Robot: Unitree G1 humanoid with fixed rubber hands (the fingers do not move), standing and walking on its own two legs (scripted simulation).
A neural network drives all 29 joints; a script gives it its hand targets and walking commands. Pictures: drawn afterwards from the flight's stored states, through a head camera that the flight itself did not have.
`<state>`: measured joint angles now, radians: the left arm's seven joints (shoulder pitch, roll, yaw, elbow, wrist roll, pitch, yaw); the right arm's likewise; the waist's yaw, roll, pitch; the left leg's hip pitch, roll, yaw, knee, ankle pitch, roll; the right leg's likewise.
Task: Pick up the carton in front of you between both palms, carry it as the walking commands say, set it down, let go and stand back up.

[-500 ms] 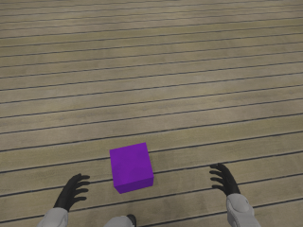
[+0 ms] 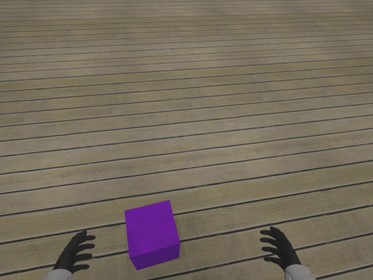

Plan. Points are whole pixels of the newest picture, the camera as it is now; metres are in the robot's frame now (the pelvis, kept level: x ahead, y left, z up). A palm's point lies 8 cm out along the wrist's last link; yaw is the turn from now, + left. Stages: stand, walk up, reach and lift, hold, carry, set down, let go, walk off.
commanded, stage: let go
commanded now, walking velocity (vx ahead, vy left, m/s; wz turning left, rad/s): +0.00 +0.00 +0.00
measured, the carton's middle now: (153, 235) +0.40 +0.13 -0.65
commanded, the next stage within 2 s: stand in 0.06 s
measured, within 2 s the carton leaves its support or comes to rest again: neither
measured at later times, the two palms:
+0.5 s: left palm (43, 269) +0.16 +0.31 -0.10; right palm out of the picture +0.13 -0.26 -0.07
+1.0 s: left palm out of the picture +0.12 +0.33 -0.11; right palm out of the picture +0.10 -0.27 -0.08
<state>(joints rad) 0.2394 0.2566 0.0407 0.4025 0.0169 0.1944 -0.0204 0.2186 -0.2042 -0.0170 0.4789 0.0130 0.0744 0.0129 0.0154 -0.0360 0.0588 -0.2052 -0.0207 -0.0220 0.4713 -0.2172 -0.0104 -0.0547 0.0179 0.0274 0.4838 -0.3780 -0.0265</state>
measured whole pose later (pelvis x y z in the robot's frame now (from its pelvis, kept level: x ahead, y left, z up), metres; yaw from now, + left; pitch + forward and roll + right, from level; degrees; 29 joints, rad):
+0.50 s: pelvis +0.02 +0.04 +0.00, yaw -3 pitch +1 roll +0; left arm 0.22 0.37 0.04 0.69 0.03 0.01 0.02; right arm 0.17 -0.32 -0.04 0.79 -0.04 0.00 -0.01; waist -0.01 -0.07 0.01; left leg -0.27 -0.03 0.03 0.54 -0.28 0.04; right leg -0.10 0.00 0.08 0.47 -0.38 0.02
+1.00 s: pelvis +0.01 +0.04 +0.00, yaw -3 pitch -1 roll +0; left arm 0.22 0.38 0.01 0.84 0.03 0.00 0.02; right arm 0.13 -0.34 -0.03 0.94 -0.02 -0.01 -0.01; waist -0.01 -0.05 0.02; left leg -0.22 -0.03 0.03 0.46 -0.23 0.04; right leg -0.05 0.00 0.08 0.40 -0.33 0.02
